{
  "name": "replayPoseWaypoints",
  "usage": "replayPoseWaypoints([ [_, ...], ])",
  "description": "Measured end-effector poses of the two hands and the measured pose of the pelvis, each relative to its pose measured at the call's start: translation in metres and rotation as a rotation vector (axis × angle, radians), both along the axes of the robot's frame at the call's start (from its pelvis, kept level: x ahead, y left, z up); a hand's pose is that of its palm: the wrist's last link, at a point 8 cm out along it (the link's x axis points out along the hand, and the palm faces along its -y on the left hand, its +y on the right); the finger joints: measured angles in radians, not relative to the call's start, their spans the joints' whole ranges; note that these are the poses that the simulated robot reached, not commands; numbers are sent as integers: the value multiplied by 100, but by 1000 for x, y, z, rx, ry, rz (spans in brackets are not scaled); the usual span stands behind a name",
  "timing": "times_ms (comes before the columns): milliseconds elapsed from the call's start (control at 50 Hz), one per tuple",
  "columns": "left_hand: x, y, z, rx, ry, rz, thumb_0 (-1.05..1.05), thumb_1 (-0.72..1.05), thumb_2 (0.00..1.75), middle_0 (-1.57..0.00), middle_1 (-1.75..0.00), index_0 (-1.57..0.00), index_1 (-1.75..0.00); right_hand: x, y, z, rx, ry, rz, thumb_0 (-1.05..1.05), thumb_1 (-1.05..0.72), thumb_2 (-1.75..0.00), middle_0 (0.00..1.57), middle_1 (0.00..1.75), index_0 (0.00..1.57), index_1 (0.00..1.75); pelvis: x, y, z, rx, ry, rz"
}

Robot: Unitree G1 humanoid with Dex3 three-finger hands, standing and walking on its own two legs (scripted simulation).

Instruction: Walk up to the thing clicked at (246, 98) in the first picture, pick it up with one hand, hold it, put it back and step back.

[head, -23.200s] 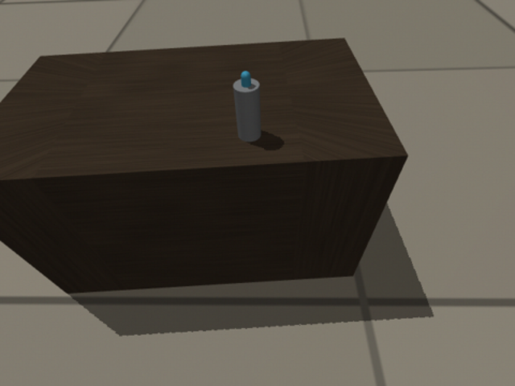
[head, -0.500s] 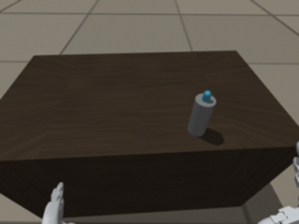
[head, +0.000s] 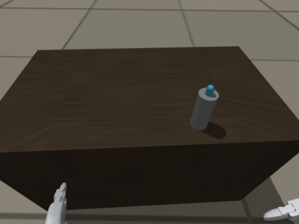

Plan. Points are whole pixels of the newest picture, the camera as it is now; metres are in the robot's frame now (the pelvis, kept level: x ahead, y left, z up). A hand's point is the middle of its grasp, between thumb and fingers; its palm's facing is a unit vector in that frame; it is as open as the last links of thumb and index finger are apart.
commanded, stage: home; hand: right
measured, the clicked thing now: (204, 106) +0.48 -0.18 +0.03
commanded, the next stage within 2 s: none
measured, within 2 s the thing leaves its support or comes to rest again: neither
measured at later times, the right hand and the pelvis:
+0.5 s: hand (220, 213) +0.17 -0.18 -0.09, palm faces +0.06 +0.98 -0.18, open 17.3 cm; pelvis +0.01 -0.01 +0.00, yaw +0 degrees
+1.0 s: hand (223, 212) +0.18 -0.20 -0.11, palm faces -0.03 +0.96 -0.27, open 17.5 cm; pelvis +0.02 -0.01 +0.00, yaw +1 degrees
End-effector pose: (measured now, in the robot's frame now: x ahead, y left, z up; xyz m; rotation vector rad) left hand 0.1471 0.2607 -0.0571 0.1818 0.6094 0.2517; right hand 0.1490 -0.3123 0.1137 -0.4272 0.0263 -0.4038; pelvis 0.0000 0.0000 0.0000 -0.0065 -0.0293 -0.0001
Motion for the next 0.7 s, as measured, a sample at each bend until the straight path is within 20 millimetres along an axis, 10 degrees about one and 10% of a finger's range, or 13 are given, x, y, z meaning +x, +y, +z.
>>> replayPoseWaypoints([
  [240, 16, -52, -12, -74, 52, -108, -1, 8, 49, -14, -18, -13, -19, -1, 32, -88, 217, 275, 39, -1, 53, -7, 6, 6, 6, 6, 5, -5, 3, 6, 16, 3],
  [460, 20, -42, -10, -22, 89, -77, 0, 65, 77, -18, -25, -18, -26, 2, 77, -174, 382, 609, 106, -1, 52, -8, 6, 6, 6, 6, 10, -9, 3, 8, 31, 6],
  [700, 11, -40, -21, -21, 176, -90, 1, 87, 89, -20, -29, -20, -29, 24, 79, -182, 371, 636, 90, -1, 52, -7, 6, 6, 6, 6, 17, -10, 4, 16, 27, 18],
])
